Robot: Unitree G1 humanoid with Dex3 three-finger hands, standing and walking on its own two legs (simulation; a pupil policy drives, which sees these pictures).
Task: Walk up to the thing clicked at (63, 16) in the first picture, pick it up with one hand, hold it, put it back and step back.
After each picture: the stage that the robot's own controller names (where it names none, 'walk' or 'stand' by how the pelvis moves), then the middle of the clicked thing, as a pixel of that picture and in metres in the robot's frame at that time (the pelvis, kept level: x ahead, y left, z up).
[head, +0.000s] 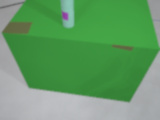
stand; (67, 6) +0.85 +0.12 +0.00
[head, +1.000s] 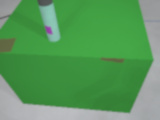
walk; (49, 19) +0.73 +0.23 +0.01
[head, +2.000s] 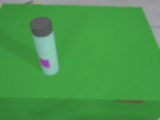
stand; (46, 49) +0.47 +0.17 +0.03
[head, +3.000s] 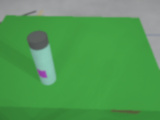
stand; (43, 60) +0.45 +0.19 +0.00
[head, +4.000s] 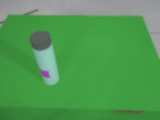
stand; (46, 61) +0.45 +0.18 +0.00
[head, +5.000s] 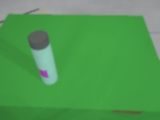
stand; (44, 60) +0.45 +0.18 +0.00
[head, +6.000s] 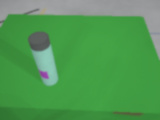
stand; (45, 61) +0.44 +0.18 +0.00
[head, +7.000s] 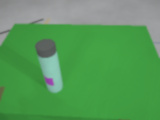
rise first; (50, 68) +0.43 +0.17 +0.00
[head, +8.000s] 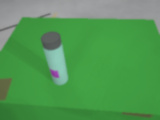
go down; (56, 61) +0.46 +0.16 +0.01
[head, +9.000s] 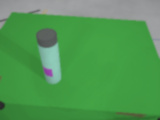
go down; (50, 59) +0.46 +0.15 +0.01
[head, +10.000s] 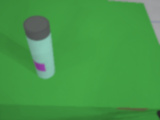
go down; (42, 52) +0.44 +0.15 +0.04
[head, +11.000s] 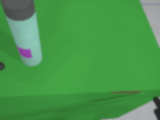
close in; (26, 35) +0.45 +0.15 +0.07
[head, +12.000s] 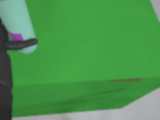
close; (16, 19) +0.49 +0.16 +0.10
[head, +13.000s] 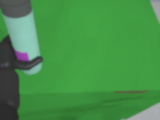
lift; (24, 39) +0.44 +0.17 +0.08
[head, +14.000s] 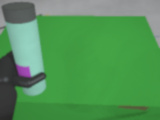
lift; (27, 53) +0.33 +0.17 +0.19
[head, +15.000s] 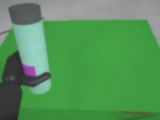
hold; (33, 53) +0.34 +0.16 +0.19
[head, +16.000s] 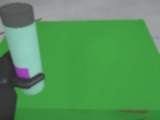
hold; (26, 54) +0.33 +0.17 +0.20
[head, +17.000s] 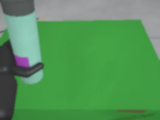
crouch; (25, 44) +0.36 +0.17 +0.21
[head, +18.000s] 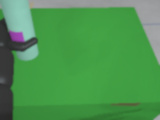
lower; (19, 20) +0.45 +0.19 +0.19
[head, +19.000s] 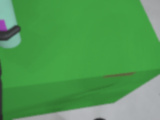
lower; out of the picture +0.53 +0.18 +0.11
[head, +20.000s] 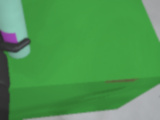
lower; (11, 20) +0.50 +0.17 +0.10
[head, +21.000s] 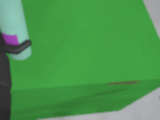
lower; (12, 22) +0.49 +0.17 +0.09
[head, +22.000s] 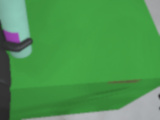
lower; (14, 19) +0.50 +0.16 +0.09
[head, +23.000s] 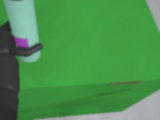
open; (24, 25) +0.48 +0.15 +0.09
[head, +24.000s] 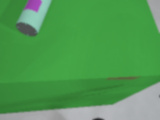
rise; (39, 2) +0.62 +0.10 +0.00
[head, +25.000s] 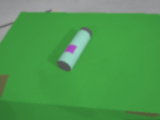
sink last; (76, 47) +0.59 +0.09 -0.04
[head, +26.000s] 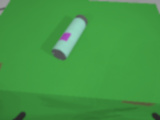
stand; (71, 35) +0.61 +0.10 -0.04
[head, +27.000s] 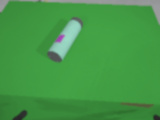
stand; (66, 38) +0.61 +0.11 -0.03
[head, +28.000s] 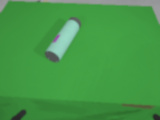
stand; (64, 38) +0.61 +0.12 -0.02
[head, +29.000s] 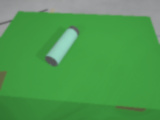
stand; (63, 44) +0.63 +0.14 -0.07
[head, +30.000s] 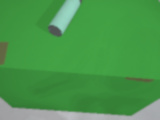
walk; (66, 13) +0.71 +0.08 -0.06
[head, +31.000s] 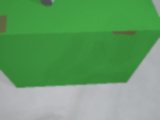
walk; out of the picture +0.89 +0.21 -0.05
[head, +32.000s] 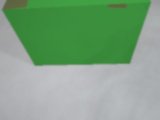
walk; out of the picture +1.19 +0.20 -0.07
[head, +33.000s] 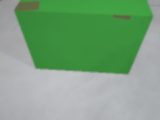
stand; out of the picture +1.23 +0.11 -0.07
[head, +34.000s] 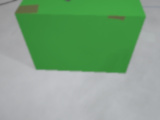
stand; out of the picture +1.28 +0.11 -0.09
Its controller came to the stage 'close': yes
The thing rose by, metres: 0.21
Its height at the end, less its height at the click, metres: -0.09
